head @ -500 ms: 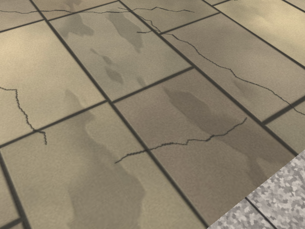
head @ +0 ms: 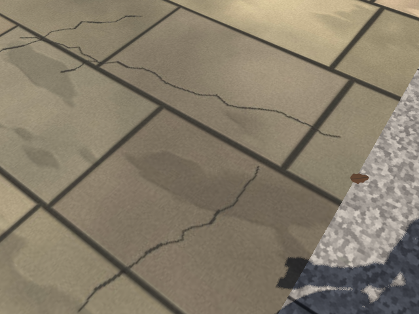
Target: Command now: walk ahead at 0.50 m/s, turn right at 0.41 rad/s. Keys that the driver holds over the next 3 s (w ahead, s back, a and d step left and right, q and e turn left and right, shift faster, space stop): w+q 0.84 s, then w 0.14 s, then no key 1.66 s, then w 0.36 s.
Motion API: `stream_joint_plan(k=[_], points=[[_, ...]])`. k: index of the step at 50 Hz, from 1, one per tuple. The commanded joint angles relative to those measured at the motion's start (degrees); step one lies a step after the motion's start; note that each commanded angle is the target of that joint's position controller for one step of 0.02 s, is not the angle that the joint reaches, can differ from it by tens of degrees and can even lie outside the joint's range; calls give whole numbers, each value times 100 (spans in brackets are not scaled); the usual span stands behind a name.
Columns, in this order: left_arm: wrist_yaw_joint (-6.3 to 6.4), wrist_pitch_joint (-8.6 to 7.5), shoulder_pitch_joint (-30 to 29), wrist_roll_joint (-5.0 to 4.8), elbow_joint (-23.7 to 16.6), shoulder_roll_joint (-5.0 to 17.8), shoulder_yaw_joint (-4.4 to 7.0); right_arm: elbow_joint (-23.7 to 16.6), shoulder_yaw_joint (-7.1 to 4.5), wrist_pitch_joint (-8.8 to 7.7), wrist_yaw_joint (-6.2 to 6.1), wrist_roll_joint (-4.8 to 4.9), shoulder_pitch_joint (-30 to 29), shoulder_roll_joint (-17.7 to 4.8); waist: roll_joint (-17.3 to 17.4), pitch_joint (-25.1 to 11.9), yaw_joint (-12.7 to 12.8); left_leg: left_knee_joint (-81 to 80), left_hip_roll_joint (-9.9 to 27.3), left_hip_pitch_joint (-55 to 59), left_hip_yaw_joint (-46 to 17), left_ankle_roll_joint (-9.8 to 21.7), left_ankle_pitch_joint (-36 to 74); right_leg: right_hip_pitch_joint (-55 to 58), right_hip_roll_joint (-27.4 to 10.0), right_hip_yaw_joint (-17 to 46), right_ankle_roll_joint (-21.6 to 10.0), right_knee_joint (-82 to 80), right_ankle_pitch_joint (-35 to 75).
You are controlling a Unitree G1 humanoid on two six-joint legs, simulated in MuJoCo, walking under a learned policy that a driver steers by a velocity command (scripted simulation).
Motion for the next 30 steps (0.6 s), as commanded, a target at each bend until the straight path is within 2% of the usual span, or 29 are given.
stream_joint_plan(k=[1, 3, 5, 8, 10, 13, 16, 17, 19, 20, 21, 22, 23, 24, 25, 26, 27, 28, 30], points=[[63, -159, -34, 77, -434, 521, 127, -338, -190, 0, 1, -69, 348, -679, -230, -782, -126, -365, 422, -1123, -263, -64, 523, 1405, -1615, 2038, -1147, -1668, 1579], [98, -226, 117, 71, -280, 566, 125, -295, -155, 116, 3, -92, 287, -508, -216, -670, -112, -746, 416, -1086, -109, -165, 895, 1124, -1495, 1486, -1090, -1833, 2073], [149, -256, 340, 68, -124, 635, 129, -411, -111, 167, -7, -89, -87, -403, -281, -467, 30, -1288, 435, -1404, -67, -214, 1506, 1158, -1443, 1125, -969, -1936, 2364], [197, -258, 495, 88, 20, 651, 104, -484, -67, 144, 54, -31, -485, -328, -355, -320, 239, -2342, 341, -1465, -24, -104, 2597, 1364, -1326, 694, -679, -2066, 1988], [209, -275, 577, 94, 117, 718, 103, -566, -32, 120, 116, 11, -802, -273, -368, -172, 397, -2933, 231, -1432, 46, -10, 3059, 1516, -1389, 554, -564, -2186, 1615], [213, -268, 745, 90, 315, 772, 117, -731, -9, 109, 216, 67, -1160, -266, -335, 62, 563, -3414, 88, -1688, 16, 114, 3020, 2080, -1640, 425, -539, -2199, 1524], [244, -186, 833, 70, 458, 795, 136, -931, 7, 91, 350, 66, -1381, -246, -293, 160, 603, -3683, -59, -2003, 52, 282, 2469, 2760, -1879, 286, -472, -1903, 2045], [266, -151, 805, 59, 474, 824, 145, -984, 7, 86, 395, 57, -1375, -247, -321, 126, 558, -3735, -121, -1957, 130, 353, 2215, 2908, -1927, 223, -416, -1736, 2451], [326, -86, 623, 56, 423, 963, 177, -1013, -48, 107, 432, 29, -1079, -365, -504, -202, 331, -3742, -437, -1287, 488, 537, 1634, 2990, -1883, 4, -265, -1100, 4305], [364, -41, 571, 58, 393, 1046, 193, -967, -129, 135, 418, 14, -693, -518, -609, -520, 113, -3696, -667, -693, 680, 652, 1371, 2989, -1819, -96, -187, -490, 5340], [401, 8, 463, 47, 357, 1062, 179, -799, -261, 151, 385, 8, 103, -748, -525, -954, -338, -3963, -903, 424, 774, 830, 1568, 2671, -1632, -297, -35, 595, 5736], [445, -24, 495, 93, 253, 966, 117, -661, -405, 182, 305, -4, 1001, -1132, -144, -1520, -741, -4035, -320, 2174, -194, 1172, 1915, 1425, -1446, -400, 186, 2192, 4380], [321, -189, 1196, 226, 46, 203, -137, -658, -517, 162, 278, 9, 1279, -1664, 1357, -2227, -277, -4281, 1197, 4454, -3319, 2320, 1155, -1243, -217, -182, 611, 4514, -558], [215, -400, 854, 130, 95, 532, -113, -651, -384, 167, 255, 44, 1473, -1152, 1061, -2710, -588, -5071, 1395, 4952, -4525, 2376, 604, -2059, -102, 837, 542, 5149, -2090], [138, -527, 302, -90, -128, 805, -44, -690, -317, 188, 218, 7, 1216, -932, 731, -1852, -644, -5192, 1231, 4393, -3668, 2039, 587, -2527, -451, 941, 437, 5105, -1672], [139, -587, 11, -74, -231, 752, -85, -796, -287, 210, 200, 6, 820, -854, 90, -1294, -457, -5260, 1027, 3478, -3016, 1856, 979, -2408, -710, 834, 394, 4629, -1244], [172, -587, -131, 56, -252, 743, -55, -891, -251, 231, 201, -7, 480, -758, -264, -845, -233, -5387, 829, 2609, -2579, 1768, 1594, -2152, -868, 739, 442, 4099, -1051], [195, -523, -36, 125, -271, 775, -9, -985, -204, 232, 187, -66, 282, -663, -163, -719, -15, -5539, 672, 2040, -2285, 1743, 2045, -1748, -1006, 747, 493, 3804, -912], [232, -382, 208, 171, -259, 665, -7, -1043, -212, 230, 161, -44, 108, -682, 88, -589, 198, -5727, 475, 1413, -1960, 1791, 2532, -1436, -1060, 637, 676, 3338, -837]])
